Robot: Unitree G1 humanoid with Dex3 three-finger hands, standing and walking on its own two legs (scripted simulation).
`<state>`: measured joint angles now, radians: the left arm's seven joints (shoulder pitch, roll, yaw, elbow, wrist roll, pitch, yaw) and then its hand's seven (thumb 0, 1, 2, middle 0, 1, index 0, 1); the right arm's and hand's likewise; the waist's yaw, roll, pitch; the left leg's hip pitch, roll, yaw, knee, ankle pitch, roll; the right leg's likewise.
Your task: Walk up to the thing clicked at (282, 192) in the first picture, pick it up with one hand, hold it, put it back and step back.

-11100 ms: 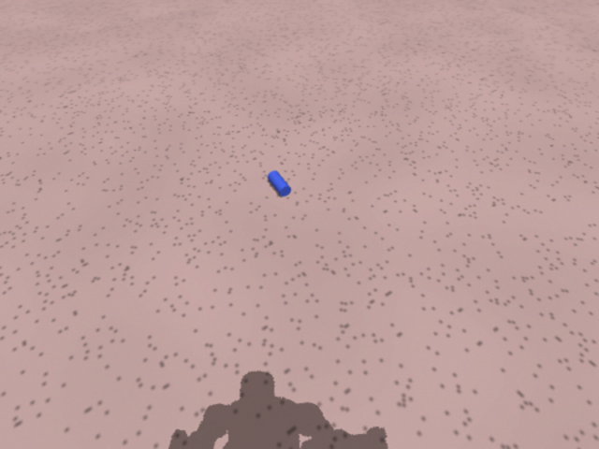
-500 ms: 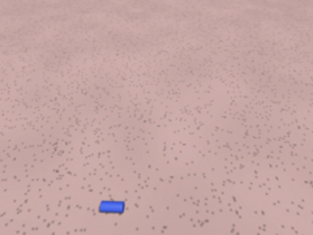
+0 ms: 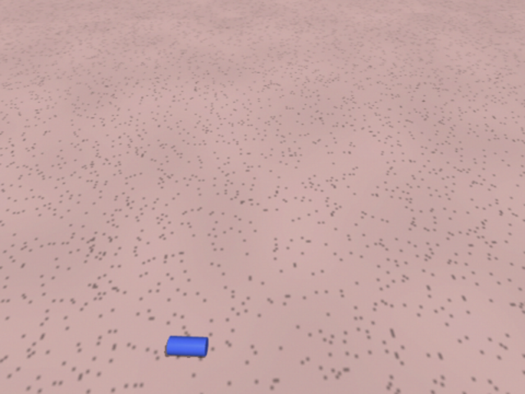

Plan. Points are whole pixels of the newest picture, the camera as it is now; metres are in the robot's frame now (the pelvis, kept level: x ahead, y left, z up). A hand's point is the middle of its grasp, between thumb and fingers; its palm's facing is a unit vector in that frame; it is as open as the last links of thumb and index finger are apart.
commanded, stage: stand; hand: left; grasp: from above
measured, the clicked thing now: (188, 345) +0.43 +0.28 -0.75
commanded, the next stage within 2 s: rise first in 0.72 s
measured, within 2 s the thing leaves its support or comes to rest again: neither
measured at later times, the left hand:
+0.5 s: hand out of the picture +0.07 +0.26 -0.16, palm faces -0.03 -0.94 -0.34, open 7.4 cm
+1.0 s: hand out of the picture +0.13 +0.25 -0.16, palm faces +0.02 -0.95 -0.32, open 8.0 cm
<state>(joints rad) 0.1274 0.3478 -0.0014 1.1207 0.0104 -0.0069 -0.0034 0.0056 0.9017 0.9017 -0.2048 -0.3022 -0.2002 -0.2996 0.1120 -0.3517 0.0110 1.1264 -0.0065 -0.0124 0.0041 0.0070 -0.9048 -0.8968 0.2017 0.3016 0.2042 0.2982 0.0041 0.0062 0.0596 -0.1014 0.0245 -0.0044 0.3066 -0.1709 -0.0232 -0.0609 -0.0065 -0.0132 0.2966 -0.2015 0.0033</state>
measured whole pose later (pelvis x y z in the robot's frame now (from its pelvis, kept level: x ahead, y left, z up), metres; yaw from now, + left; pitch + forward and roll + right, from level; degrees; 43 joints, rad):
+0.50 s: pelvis +0.00 +0.00 +0.00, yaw +0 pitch -2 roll +0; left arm 0.13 0.35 0.00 1.12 0.01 -0.01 0.00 0.01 0.90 0.90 -0.20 -0.30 -0.20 -0.30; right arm 0.11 -0.35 0.01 1.13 -0.01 -0.01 0.01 0.01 -0.90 -0.90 0.20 0.30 0.20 0.30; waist 0.00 0.00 0.06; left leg -0.10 0.02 0.00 0.31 -0.17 -0.02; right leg -0.06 -0.01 -0.01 0.29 -0.20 0.01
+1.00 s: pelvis -0.01 +0.00 -0.01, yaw +0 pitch +4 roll +0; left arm -0.04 0.33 0.10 1.08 0.04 -0.02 -0.02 0.01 0.68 0.88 -0.23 -0.50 -0.22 -0.50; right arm 0.17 -0.29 0.00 0.87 0.04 -0.04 -0.03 0.01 -0.90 -0.89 0.20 0.30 0.20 0.30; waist -0.01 0.00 0.05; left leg -0.35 0.02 -0.01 0.51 -0.24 -0.02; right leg -0.31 -0.01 -0.02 0.50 -0.27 0.01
